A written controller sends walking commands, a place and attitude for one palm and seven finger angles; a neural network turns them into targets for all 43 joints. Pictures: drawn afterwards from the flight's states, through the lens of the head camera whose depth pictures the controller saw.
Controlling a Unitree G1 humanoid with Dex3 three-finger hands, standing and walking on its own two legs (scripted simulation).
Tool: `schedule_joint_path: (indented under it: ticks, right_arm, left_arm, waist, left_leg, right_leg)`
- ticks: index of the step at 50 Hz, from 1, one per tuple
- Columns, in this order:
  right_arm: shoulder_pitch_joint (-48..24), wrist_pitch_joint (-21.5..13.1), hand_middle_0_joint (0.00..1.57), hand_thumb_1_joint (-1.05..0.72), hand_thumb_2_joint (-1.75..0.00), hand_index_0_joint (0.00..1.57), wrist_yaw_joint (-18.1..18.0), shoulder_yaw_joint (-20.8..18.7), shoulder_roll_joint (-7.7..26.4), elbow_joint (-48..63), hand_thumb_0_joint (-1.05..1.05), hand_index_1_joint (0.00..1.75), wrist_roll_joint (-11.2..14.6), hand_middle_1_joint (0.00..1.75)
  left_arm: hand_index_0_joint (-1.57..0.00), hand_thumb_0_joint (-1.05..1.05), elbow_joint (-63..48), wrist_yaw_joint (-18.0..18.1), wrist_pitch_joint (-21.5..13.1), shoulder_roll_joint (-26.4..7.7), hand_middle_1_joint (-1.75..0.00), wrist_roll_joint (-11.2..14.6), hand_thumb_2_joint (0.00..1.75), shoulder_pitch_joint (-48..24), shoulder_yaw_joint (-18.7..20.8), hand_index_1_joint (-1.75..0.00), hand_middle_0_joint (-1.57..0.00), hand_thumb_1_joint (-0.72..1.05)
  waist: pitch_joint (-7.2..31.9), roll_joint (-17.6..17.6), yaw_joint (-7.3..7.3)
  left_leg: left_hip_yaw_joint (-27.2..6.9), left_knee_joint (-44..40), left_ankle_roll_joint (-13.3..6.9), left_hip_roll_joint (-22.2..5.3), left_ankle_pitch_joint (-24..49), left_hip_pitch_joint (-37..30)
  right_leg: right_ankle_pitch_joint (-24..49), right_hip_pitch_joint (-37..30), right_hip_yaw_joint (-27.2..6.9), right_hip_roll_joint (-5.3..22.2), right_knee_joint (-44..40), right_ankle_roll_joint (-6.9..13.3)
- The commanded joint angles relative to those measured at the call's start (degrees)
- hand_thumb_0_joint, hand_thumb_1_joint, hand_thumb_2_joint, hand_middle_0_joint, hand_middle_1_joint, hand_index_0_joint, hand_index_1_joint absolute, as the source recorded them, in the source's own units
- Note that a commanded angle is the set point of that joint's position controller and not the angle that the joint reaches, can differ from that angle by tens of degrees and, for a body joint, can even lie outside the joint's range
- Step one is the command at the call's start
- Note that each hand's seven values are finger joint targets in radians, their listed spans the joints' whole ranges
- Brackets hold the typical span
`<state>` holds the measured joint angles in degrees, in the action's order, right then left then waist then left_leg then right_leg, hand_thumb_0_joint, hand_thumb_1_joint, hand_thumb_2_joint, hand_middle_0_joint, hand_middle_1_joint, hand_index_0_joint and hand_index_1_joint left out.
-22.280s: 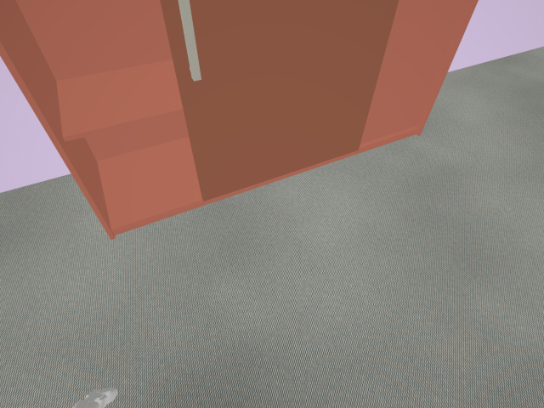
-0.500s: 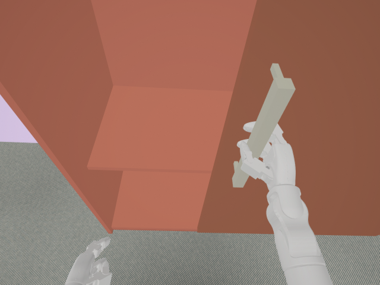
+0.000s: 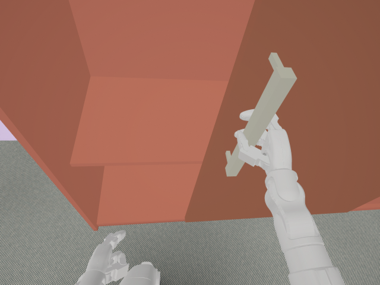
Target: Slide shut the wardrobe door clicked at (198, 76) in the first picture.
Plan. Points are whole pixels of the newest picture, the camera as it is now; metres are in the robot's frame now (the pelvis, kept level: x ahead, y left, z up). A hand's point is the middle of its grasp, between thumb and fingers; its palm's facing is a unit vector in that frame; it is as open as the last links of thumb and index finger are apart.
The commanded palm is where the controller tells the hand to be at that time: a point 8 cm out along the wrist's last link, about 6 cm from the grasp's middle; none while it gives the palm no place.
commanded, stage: step sideways, sliding the door along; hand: right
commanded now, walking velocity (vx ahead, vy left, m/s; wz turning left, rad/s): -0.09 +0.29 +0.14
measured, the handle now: (248, 127) +0.41 -0.11 +0.10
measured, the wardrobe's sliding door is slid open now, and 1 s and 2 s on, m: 0.43 0.30 0.03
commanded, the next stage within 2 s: none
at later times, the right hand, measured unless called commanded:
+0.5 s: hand (224, 147) +0.36 -0.05 +0.10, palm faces +0.13 +0.98 -0.12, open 6.4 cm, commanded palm +0.33 -0.03 +0.10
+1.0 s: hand (179, 146) +0.35 +0.04 +0.10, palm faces +0.15 +0.99 -0.08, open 6.3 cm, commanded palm +0.32 +0.06 +0.10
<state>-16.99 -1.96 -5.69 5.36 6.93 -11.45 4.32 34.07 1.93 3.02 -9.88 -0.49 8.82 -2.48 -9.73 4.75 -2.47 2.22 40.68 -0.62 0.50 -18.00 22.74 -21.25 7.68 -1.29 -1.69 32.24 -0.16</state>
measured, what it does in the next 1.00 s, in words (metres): steps to the left: left foot, then left foot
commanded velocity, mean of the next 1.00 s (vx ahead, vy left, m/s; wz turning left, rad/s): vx -0.16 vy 0.28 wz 0.21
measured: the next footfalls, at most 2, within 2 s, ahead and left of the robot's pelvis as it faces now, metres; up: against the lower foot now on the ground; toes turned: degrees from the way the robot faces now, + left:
left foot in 0.02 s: +0.14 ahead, +0.09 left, +0.00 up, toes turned +1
left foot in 0.48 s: +0.05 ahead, +0.24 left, +0.00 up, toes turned +0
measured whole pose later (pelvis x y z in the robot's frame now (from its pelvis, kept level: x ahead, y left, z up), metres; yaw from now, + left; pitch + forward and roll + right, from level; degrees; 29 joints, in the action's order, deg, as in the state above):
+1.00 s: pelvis -0.02 +0.17 -0.01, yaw +0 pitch -4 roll +0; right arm -17.1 -2.8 -9.2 0.5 7.9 -1.8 2.8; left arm 33.1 0.5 -1.2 -10.5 2.4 1.3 1.7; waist -16.0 0.8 -4.0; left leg 1.2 40.8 -0.7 0.1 -11.7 24.2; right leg -20.0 13.0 3.2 5.7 38.7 -2.7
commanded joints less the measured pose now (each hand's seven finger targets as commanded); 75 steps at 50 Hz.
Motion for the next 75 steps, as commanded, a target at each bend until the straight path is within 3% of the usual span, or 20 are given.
schedule_joint_path:
  ticks: [1, 7, 12, 16, 19, 24, 29, 31, 33, 40, 43, 47, 50, 54, 62, 66, 69, 71, 72, 75]
  right_arm:
    - [-28.9, -6.5, 0.45, -0.90, -0.90, 0.45, 4.4, 8.8, -2.9, 17.2, 0.00, 1.40, -3.2, 1.40]
    - [-30.1, -8.9, 0.45, -0.90, -0.90, 0.45, 4.0, 13.1, -8.3, 15.0, 0.00, 1.40, -1.6, 1.40]
    - [-33.0, -11.7, 0.45, -0.90, -0.90, 0.45, 3.9, 17.3, -11.1, 17.3, 0.00, 1.40, -1.5, 1.40]
    - [-35.1, -10.6, 0.45, -0.90, -0.90, 0.45, 4.4, 15.6, -10.0, 19.3, 0.00, 1.40, -2.8, 1.40]
    - [-33.4, -10.5, 0.45, -0.90, -0.90, 0.45, 4.8, 16.6, -10.6, 19.4, 0.00, 1.40, -3.8, 1.40]
    - [-28.9, -12.1, 0.45, -0.90, -0.90, 0.45, 5.7, 13.2, -5.5, 26.6, 0.00, 1.40, -4.6, 1.40]
    - [-20.4, -11.8, 0.45, -0.90, -0.90, 0.45, 4.1, 8.9, -1.8, 27.4, 0.00, 1.40, -5.2, 1.40]
    - [-23.4, -12.5, 0.45, -0.90, -0.90, 0.45, 3.8, 10.2, -2.4, 32.4, 0.00, 1.40, -3.4, 1.40]
    - [-25.4, -12.5, 0.45, -0.90, -0.90, 0.45, 4.4, 11.4, -6.8, 31.6, 0.00, 1.40, -3.7, 1.40]
    - [-25.3, -9.5, 0.45, -0.90, -0.90, 0.45, 4.1, 10.4, -3.4, 29.5, 0.00, 1.40, -5.9, 1.40]
    - [-20.7, -9.1, 0.45, -0.90, -0.90, 0.45, 2.6, 7.8, 1.5, 29.7, 0.00, 1.40, -5.1, 1.40]
    - [-22.5, -9.0, 0.45, -0.90, -0.90, 0.45, 1.9, 9.8, -3.2, 31.7, 0.00, 1.40, -2.5, 1.40]
    - [-24.3, -10.5, 0.45, -0.90, -0.90, 0.45, 2.6, 11.6, -5.6, 31.0, 0.00, 1.40, -3.0, 1.40]
    - [-25.1, -8.7, 0.45, -0.90, -0.90, 0.45, 2.6, 12.1, -6.1, 25.2, 0.00, 1.40, -3.5, 1.40]
    - [-26.4, -9.6, 0.45, -0.90, -0.90, 0.45, 3.0, 11.0, -3.6, 25.1, 0.00, 1.40, -4.8, 1.40]
    - [-18.4, -8.3, 0.45, -0.90, -0.90, 0.45, 1.0, 4.7, 3.5, 21.2, 0.00, 1.40, -4.7, 1.40]
    - [-26.2, -9.3, 0.45, -0.90, -0.90, 0.45, 1.7, 8.7, -2.6, 25.2, 0.00, 1.40, -3.0, 1.40]
    - [-29.3, -10.2, 0.45, -0.90, -0.90, 0.45, 2.3, 11.1, -4.8, 28.9, 0.00, 1.40, -1.3, 1.40]
    - [-27.0, -9.2, 0.45, -0.90, -0.90, 0.45, 2.8, 9.9, -5.1, 23.8, 0.00, 1.40, -2.0, 1.40]
    - [-29.0, -8.6, 0.45, -0.90, -0.90, 0.45, 3.1, 11.4, -6.4, 20.1, 0.00, 1.40, -2.5, 1.40]
  left_arm:
    - [-0.20, 0.00, -8.3, 1.0, -3.0, -5.7, -0.30, 1.4, 0.90, -7.2, 1.8, -0.30, -0.20, 0.90]
    - [-0.20, 0.00, -6.8, 0.3, -6.9, -5.6, -0.30, 3.1, 0.90, -4.4, 3.8, -0.30, -0.20, 0.90]
    - [-0.20, 0.00, -8.4, -0.6, -7.8, -7.6, -0.30, 1.6, 0.90, -6.3, 5.4, -0.30, -0.20, 0.90]
    - [-0.20, 0.00, -9.2, -1.7, -5.9, -7.9, -0.30, 1.4, 0.90, -5.7, 6.2, -0.30, -0.20, 0.90]
    - [-0.20, 0.00, -9.7, -2.3, -5.4, -7.9, -0.30, 0.5, 0.90, -3.6, 6.0, -0.30, -0.20, 0.90]
    - [-0.20, 0.00, -10.5, -2.8, -6.1, -7.5, -0.30, 1.8, 0.90, -4.4, 5.6, -0.30, -0.20, 0.90]
    - [-0.20, 0.00, -10.2, -0.3, -8.1, -5.2, -0.30, 2.5, 0.90, -7.0, 5.2, -0.30, -0.20, 0.90]
    - [-0.20, 0.00, -8.2, -0.2, -9.0, -7.1, -0.30, 1.6, 0.90, -6.6, 5.8, -0.30, -0.20, 0.90]
    - [-0.20, 0.00, -9.2, -3.2, -8.2, -8.2, -0.30, 0.5, 0.90, -7.2, 6.9, -0.30, -0.20, 0.90]
    - [-0.20, 0.00, -12.4, -2.8, -7.0, -5.5, -0.30, 3.8, 0.90, -8.3, 5.8, -0.30, -0.20, 0.90]
    - [-0.20, 0.00, -11.6, -1.2, -7.7, -2.2, -0.30, 3.2, 0.90, -11.2, 3.4, -0.30, -0.20, 0.90]
    - [-0.20, 0.00, -8.3, -1.1, -7.2, -5.3, -0.30, 3.3, 0.90, -7.9, 5.4, -0.30, -0.20, 0.90]
    - [-0.20, 0.00, -10.6, -2.8, -6.5, -8.7, -0.30, 2.0, 0.90, -9.8, 7.3, -0.30, -0.20, 0.90]
    - [-0.20, 0.00, -9.1, -3.6, -5.3, -9.1, -0.30, 2.0, 0.90, -8.0, 6.9, -0.30, -0.20, 0.90]
    - [-0.20, 0.00, -10.1, -3.5, -4.8, -7.1, -0.30, 3.3, 0.90, -6.1, 5.6, -0.30, -0.20, 0.90]
    - [-0.20, 0.00, -7.7, -0.5, -4.5, -6.2, -0.30, 3.7, 0.90, -6.1, 6.1, -0.30, -0.20, 0.90]
    - [-0.20, 0.00, -6.5, -0.3, -5.2, -5.0, -0.30, 2.6, 0.90, -7.4, 5.5, -0.30, -0.20, 0.90]
    - [-0.20, 0.00, -7.5, -1.0, -4.4, -8.8, -0.30, 1.4, 0.90, -9.5, 7.0, -0.30, -0.20, 0.90]
    - [-0.20, 0.00, -8.7, -2.5, -3.9, -8.5, -0.30, 2.1, 0.90, -10.2, 6.7, -0.30, -0.20, 0.90]
    - [-0.20, 0.00, -8.0, -2.6, -3.3, -7.8, -0.30, 2.9, 0.90, -8.5, 6.6, -0.30, -0.20, 0.90]
  waist:
    - [20.5, -5.3, 4.49]
    - [21.7, -16.3, 4.90]
    - [24.9, 11.6, 4.94]
    - [23.8, -4.8, 4.61]
    - [23.5, 3.5, 5.13]
    - [26.3, 4.0, 5.09]
    - [29.2, -20.8, 2.32]
    - [31.1, -4.6, 4.80]
    - [29.1, 11.6, 3.64]
    - [26.5, -2.4, 3.84]
    - [22.8, -16.5, 3.36]
    - [28.6, -15.5, 5.73]
    - [27.1, 7.5, 3.67]
    - [22.4, 5.7, 3.75]
    - [25.5, 8.3, 5.03]
    - [29.1, -25.6, 3.73]
    - [29.2, -14.9, 5.67]
    - [26.9, 11.6, 5.57]
    - [28.0, 8.6, 3.69]
    - [21.7, 10.8, 3.35]
  left_leg:
    - [-6.4, -11.9, -1.7, -4.5, 20.4, -21.7]
    - [-18.0, -27.3, -4.2, -13.4, 8.0, -12.2]
    - [-4.2, 15.0, 1.8, -3.5, -2.1, 1.3]
    - [-6.1, 18.2, -0.2, -3.3, -7.4, 8.9]
    - [-1.1, -0.3, 0.5, -1.7, -2.1, 5.5]
    - [2.4, -17.8, -0.1, -0.2, 29.5, -13.1]
    - [-11.0, -4.2, -6.2, -11.0, 84.4, -38.0]
    - [-3.5, 6.2, -0.1, -6.2, 65.3, -17.5]
    - [-3.4, 18.9, 2.1, -2.3, -11.1, 7.2]
    - [0.7, -12.2, 0.9, -1.9, 27.0, -18.4]
    - [-12.8, -17.0, -3.8, -14.0, 50.9, -14.0]
    - [-11.2, -6.1, -5.1, -10.9, 44.4, -16.7]
    - [-4.9, 26.4, 1.9, -2.6, -9.9, 5.7]
    - [-4.9, 25.6, 1.7, -4.3, -9.5, 11.5]
    - [3.7, -15.5, 0.9, -1.0, 19.6, -11.5]
    - [-12.2, -7.7, -7.7, -12.6, 74.4, -32.2]
    - [-6.5, -0.7, -3.6, -10.2, 57.3, -23.8]
    - [0.3, 17.6, 2.2, -3.1, 4.9, 1.0]
    - [-3.8, 26.3, 2.0, -1.6, -11.9, 3.3]
    - [-2.5, 13.2, 0.7, -4.6, -10.1, 0.4]
  right_leg:
    - [19.5, 7.7, -2.0, 12.0, 5.1, 3.5]
    - [-9.3, 3.5, -1.3, 3.1, 13.8, 1.2]
    - [31.4, -9.1, -19.3, 27.6, -11.9, 11.7]
    - [48.6, -18.4, -10.0, 25.8, -3.0, 10.2]
    - [54.7, -24.2, -2.7, 20.0, 2.4, 6.1]
    - [55.9, -15.9, 3.4, 15.1, 12.0, 1.0]
    - [0.0, 11.9, 5.7, 6.5, 4.0, -0.7]
    - [37.2, -12.1, 4.5, 13.4, -8.4, 2.0]
    - [72.5, -27.2, -8.1, 29.4, -4.9, 11.1]
    - [32.9, -8.3, 8.1, 17.5, 11.3, 0.9]
    - [-9.8, 4.9, 7.6, 6.0, 19.3, -2.0]
    - [3.0, -1.3, 2.4, 9.8, -1.7, -0.6]
    - [55.7, -14.8, -15.5, 33.3, -10.1, 11.5]
    - [50.5, -17.1, -3.5, 29.0, -3.9, 10.3]
    - [43.2, -14.6, 4.5, 19.7, 8.9, 1.4]
    - [-1.1, 10.3, 5.6, 6.9, 19.1, 0.8]
    - [11.6, 0.0, 5.2, 9.7, -2.0, 0.8]
    - [55.4, -17.9, -12.9, 28.5, -8.6, 8.8]
    - [44.9, -16.1, -16.0, 31.7, -10.9, 11.7]
    - [43.3, -8.5, -0.7, 28.9, -4.4, 10.2]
